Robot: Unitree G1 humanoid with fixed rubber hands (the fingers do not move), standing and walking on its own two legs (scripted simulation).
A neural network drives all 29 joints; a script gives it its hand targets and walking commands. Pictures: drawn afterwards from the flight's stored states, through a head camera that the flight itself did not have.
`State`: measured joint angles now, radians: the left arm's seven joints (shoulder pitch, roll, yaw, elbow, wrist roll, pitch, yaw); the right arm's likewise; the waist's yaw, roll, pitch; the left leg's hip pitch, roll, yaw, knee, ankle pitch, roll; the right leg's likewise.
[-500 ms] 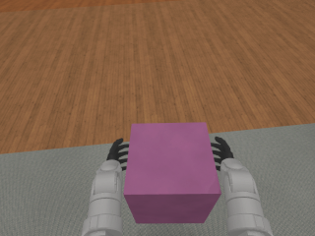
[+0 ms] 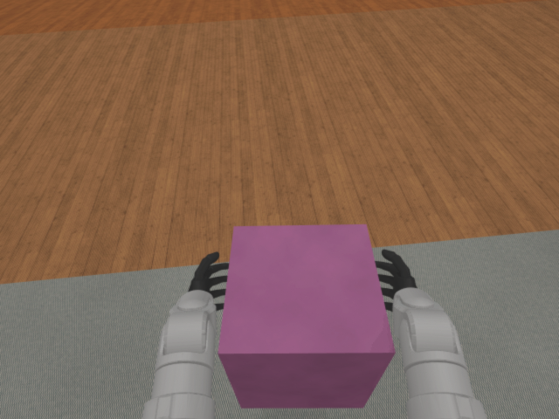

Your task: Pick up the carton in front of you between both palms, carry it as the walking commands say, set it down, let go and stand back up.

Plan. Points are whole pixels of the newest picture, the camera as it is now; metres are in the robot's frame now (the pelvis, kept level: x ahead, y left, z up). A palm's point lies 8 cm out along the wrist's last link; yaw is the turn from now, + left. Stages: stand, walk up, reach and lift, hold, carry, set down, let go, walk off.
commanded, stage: hold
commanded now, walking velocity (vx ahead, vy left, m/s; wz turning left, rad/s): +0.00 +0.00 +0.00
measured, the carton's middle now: (300, 320) +0.29 +0.00 -0.04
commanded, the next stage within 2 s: carry in 1.12 s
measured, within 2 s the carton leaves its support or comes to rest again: neither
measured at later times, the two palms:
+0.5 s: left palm (197, 300) +0.28 +0.15 +0.05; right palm (407, 298) +0.28 -0.15 +0.05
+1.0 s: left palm (198, 298) +0.28 +0.15 +0.05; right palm (406, 295) +0.28 -0.15 +0.05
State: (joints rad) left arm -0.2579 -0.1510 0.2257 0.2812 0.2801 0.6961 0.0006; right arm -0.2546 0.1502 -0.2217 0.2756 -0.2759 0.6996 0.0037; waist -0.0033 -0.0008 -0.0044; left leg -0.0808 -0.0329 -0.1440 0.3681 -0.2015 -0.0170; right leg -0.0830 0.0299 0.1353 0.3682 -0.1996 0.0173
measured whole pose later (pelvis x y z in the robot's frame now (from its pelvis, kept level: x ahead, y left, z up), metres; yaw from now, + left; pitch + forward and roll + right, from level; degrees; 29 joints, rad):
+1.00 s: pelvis +0.00 +0.00 +0.00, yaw +0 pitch -7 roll +0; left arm -0.26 -0.15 0.22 0.23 0.29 0.77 -0.01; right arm -0.26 0.15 -0.21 0.23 -0.28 0.77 0.01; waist 0.00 0.00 0.01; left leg -0.04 -0.03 -0.14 0.35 -0.19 -0.02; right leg -0.04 0.03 0.13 0.35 -0.19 0.02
